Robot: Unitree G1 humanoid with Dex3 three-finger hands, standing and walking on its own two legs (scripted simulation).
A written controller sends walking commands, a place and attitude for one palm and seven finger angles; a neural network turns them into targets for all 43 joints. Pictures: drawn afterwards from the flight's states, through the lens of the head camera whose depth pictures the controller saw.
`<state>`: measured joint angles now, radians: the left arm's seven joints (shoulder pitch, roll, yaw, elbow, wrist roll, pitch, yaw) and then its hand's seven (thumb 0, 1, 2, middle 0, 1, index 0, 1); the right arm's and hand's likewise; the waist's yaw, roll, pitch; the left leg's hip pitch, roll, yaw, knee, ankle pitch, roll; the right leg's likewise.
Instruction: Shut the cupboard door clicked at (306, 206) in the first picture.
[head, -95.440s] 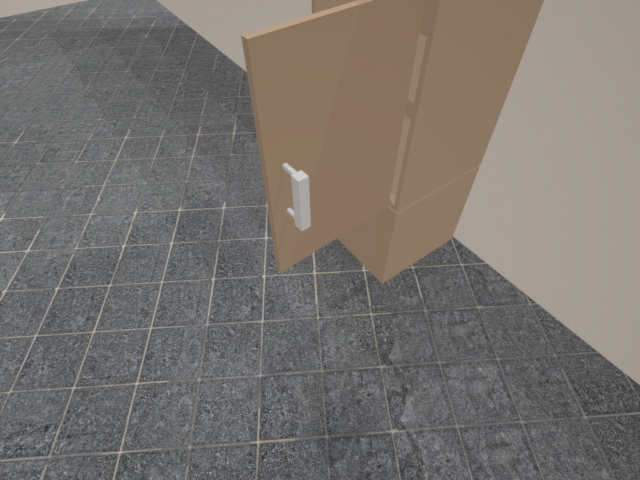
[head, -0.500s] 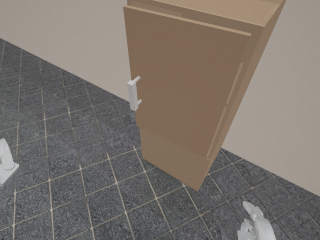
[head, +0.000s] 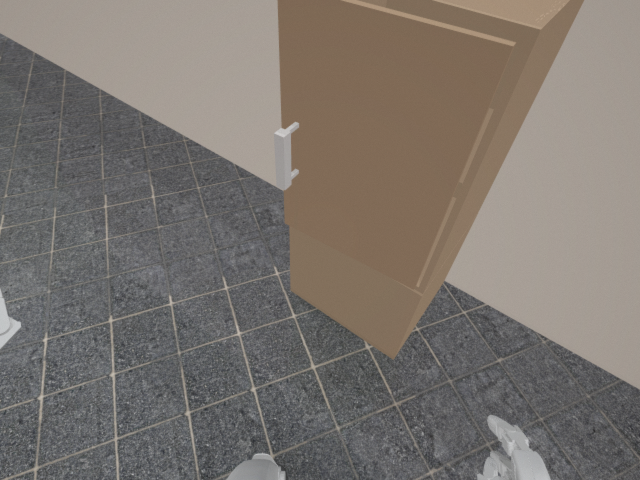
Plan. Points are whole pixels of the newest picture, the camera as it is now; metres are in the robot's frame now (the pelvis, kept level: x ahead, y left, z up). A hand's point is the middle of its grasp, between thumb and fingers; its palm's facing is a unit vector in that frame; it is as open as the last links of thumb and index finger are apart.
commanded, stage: step back with the hand held close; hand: left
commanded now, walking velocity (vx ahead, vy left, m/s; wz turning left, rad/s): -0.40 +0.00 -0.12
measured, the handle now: (289, 155) +0.77 +0.10 -0.06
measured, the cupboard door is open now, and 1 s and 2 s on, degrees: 4 4 4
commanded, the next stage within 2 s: stop stepping back and stand still in 0.16 s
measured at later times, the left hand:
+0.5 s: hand out of the picture +0.09 +0.27 +0.20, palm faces +0.34 -0.85 -0.40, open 7.4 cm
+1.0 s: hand out of the picture +0.05 +0.30 +0.19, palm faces +0.39 -0.82 -0.41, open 7.4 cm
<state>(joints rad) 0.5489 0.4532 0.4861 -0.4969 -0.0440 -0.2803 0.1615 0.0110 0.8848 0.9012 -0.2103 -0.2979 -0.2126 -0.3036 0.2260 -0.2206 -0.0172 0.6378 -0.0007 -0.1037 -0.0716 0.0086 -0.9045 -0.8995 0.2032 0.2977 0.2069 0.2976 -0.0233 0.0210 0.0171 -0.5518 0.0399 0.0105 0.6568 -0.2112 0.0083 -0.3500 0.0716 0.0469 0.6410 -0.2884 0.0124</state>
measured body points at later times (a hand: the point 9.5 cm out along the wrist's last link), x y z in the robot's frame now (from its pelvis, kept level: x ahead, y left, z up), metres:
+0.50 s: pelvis -0.13 +0.03 +0.01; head -0.14 +0.06 +0.46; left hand +0.06 +0.32 +0.22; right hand +0.02 -0.20 -0.06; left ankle +0.00 +0.11 -0.70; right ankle -0.23 -0.08 -0.72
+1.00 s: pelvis -0.18 +0.06 +0.02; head -0.20 +0.07 +0.47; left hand +0.02 +0.35 +0.21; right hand -0.11 -0.22 -0.08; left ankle -0.12 +0.20 -0.70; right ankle -0.20 -0.03 -0.72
